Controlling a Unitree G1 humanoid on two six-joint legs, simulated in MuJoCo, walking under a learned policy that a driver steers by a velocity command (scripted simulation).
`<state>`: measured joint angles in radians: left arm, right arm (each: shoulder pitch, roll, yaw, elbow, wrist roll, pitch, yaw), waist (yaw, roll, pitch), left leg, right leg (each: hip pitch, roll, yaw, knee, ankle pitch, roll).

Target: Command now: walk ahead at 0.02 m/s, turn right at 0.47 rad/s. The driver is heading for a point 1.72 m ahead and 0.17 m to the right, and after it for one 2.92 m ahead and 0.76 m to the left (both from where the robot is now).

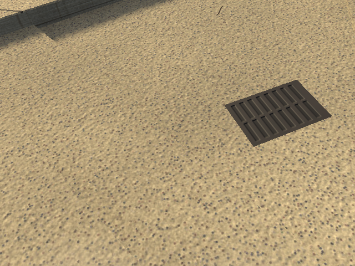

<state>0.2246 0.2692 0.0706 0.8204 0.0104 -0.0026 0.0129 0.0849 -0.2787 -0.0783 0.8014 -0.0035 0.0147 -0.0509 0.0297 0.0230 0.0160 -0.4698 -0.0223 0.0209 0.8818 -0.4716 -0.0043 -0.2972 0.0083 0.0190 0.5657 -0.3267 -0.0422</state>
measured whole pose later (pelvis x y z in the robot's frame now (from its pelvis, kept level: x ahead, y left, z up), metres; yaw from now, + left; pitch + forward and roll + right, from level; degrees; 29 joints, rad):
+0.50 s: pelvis +0.02 +0.03 +0.00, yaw -13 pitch +2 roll +0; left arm 0.15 0.32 0.07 0.71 0.00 0.04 0.04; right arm 0.13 -0.25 -0.06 0.79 -0.02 -0.02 0.00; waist 0.00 -0.05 0.03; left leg -0.29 -0.02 -0.03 0.48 -0.23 0.02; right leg -0.40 0.09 0.16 0.95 -0.55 0.04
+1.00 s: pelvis +0.01 +0.00 +0.00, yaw -13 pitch -1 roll +0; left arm 0.23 0.22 0.03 0.82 0.01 -0.01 0.02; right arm 0.17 -0.26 -0.04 0.93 0.00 0.00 -0.02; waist -0.02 0.00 0.03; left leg -0.24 0.02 -0.04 0.51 -0.25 -0.04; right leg -0.17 0.02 0.05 0.52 -0.33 0.00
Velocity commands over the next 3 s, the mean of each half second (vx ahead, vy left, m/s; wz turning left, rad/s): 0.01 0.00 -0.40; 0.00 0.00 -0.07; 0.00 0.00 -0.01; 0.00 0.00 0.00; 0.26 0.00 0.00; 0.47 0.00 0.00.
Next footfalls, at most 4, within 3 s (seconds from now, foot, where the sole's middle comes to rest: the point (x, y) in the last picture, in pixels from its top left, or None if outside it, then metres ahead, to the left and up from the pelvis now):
0.38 left None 0.10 0.13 -0.77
0.68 right None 0.00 -0.12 -0.77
2.76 right None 0.40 -0.21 -0.81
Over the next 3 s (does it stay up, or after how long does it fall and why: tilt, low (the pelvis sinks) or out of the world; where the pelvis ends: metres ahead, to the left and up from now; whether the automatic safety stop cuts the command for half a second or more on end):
stays up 0.39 -0.14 -0.02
